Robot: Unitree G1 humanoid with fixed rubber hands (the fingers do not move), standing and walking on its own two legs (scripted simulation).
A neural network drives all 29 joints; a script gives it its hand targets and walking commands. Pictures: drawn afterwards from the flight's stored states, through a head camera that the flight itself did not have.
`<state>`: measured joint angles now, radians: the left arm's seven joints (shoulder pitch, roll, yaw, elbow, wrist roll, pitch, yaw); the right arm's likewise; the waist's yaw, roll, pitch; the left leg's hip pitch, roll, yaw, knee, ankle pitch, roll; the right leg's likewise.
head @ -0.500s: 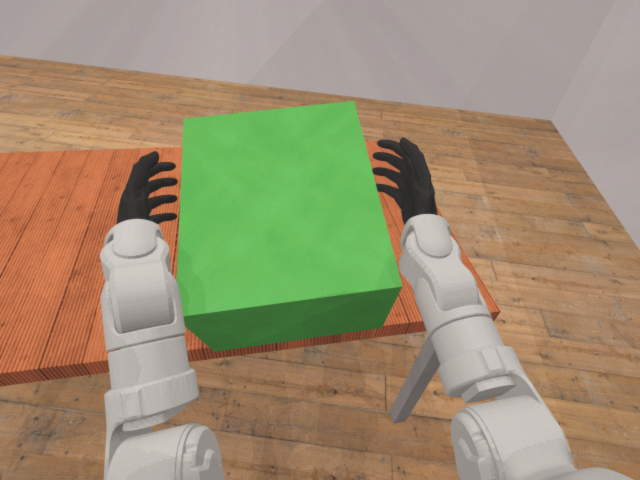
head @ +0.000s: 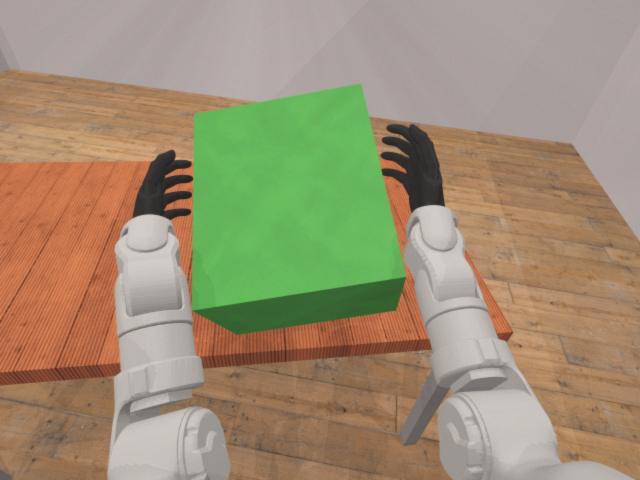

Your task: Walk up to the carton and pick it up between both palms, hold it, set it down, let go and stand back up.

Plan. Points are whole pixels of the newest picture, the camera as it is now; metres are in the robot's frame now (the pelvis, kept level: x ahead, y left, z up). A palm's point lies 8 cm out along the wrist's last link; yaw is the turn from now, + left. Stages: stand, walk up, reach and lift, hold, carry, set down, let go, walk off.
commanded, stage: set down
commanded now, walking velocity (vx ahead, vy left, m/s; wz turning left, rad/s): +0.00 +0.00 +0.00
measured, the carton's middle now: (296, 214) +0.42 +0.01 +0.13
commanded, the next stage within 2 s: none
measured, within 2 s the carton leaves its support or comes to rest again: neither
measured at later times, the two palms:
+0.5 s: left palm (170, 240) +0.38 +0.18 +0.12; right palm (409, 216) +0.38 -0.14 +0.15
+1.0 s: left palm (182, 238) +0.41 +0.17 +0.10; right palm (405, 214) +0.41 -0.14 +0.13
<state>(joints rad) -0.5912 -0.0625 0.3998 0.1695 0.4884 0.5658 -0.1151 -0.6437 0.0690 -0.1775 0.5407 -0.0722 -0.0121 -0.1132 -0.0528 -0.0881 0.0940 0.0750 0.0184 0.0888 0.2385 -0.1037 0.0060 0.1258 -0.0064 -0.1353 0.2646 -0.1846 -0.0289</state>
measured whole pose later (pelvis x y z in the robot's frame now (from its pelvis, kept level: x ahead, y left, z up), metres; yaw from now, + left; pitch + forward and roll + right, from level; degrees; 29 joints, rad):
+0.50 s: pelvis +0.03 +0.00 +0.00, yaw +1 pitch -8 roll +0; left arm -0.46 -0.07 0.36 0.17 0.41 0.43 -0.07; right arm -0.54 0.03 -0.05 0.58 0.00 -0.19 -0.17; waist -0.05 -0.07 0.12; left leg 0.02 0.03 0.08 0.29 -0.16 -0.01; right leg 0.10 0.00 -0.15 0.25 -0.21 -0.03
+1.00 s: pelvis +0.03 +0.00 +0.00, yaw -1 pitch -5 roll +0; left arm -0.63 -0.08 0.43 0.58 0.43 0.23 0.01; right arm -0.70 0.04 -0.38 0.91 -0.21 -0.27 -0.08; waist 0.01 -0.07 0.07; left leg -0.03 0.03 0.11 0.26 -0.14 0.00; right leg 0.03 0.00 -0.12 0.23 -0.18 -0.03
